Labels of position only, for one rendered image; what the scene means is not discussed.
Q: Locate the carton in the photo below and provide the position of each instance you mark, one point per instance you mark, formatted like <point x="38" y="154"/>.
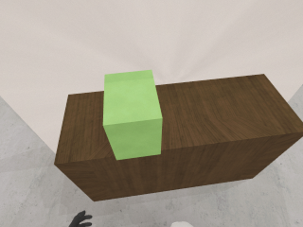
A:
<point x="132" y="117"/>

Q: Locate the pedestal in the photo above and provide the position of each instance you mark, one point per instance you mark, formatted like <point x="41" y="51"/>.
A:
<point x="213" y="131"/>

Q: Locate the left robot hand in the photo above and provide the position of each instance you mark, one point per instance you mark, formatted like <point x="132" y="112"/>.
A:
<point x="76" y="222"/>

